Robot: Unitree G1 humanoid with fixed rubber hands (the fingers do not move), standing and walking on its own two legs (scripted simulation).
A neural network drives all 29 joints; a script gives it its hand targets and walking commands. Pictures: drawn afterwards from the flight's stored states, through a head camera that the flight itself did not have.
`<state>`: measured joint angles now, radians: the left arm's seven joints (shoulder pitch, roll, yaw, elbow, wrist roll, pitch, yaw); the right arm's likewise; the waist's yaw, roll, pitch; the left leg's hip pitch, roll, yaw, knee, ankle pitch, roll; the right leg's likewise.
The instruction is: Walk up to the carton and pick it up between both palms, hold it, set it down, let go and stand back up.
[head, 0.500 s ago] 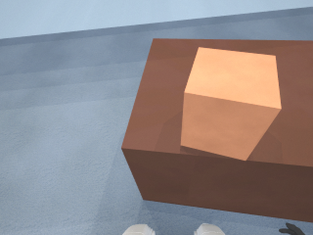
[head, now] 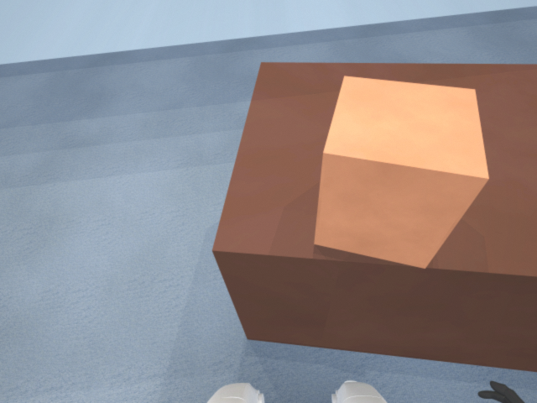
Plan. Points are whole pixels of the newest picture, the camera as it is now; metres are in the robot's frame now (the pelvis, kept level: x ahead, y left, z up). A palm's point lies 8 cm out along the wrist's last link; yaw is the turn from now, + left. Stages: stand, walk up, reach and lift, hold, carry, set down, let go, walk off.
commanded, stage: walk up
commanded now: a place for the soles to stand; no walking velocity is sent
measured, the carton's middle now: (385, 175) +0.47 -0.19 +0.03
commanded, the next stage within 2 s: none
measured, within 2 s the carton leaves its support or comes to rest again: neither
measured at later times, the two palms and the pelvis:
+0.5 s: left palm out of the picture +0.07 +0.35 -0.07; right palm out of the picture +0.08 -0.31 -0.09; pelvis +0.01 +0.01 +0.00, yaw -1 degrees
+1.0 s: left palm out of the picture +0.07 +0.36 -0.08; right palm out of the picture +0.08 -0.30 -0.09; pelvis +0.00 +0.03 +0.00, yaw -2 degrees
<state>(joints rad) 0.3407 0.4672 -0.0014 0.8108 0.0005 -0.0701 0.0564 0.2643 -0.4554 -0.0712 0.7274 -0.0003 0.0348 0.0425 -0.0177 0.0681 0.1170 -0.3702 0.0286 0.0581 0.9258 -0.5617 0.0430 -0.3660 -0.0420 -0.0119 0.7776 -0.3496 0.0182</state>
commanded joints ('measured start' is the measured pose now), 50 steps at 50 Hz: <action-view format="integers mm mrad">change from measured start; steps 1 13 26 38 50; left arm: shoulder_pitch -46 68 10 51 32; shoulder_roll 245 180 292 183 303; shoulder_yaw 82 72 98 73 106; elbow -71 -34 -64 -33 -55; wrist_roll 19 8 28 7 29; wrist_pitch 0 -4 -14 4 -20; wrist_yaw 11 3 14 -1 22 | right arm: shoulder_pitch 107 3 -8 -15 -60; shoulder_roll -189 -213 -163 -208 -170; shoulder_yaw -94 -83 -71 -76 -68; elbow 8 -57 -40 -49 -61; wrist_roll -45 -31 -21 -30 -18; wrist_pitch -34 -45 -18 -50 -10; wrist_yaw -7 -19 -8 -25 -11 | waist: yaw -73 -26 5 -21 28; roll -124 40 -253 48 -244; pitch -92 -100 -69 -91 -42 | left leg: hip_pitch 259 270 13 265 -99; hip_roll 11 251 14 255 42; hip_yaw -120 -250 -76 -248 -106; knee -378 -436 -109 -442 16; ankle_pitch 101 580 12 577 -50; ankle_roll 10 130 -7 111 -14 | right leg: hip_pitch -232 -169 -36 -189 18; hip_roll -128 10 -232 21 -261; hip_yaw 232 -27 425 -7 482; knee -87 58 -265 109 -293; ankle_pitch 36 -117 215 -141 192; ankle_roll -167 -49 -271 -46 -292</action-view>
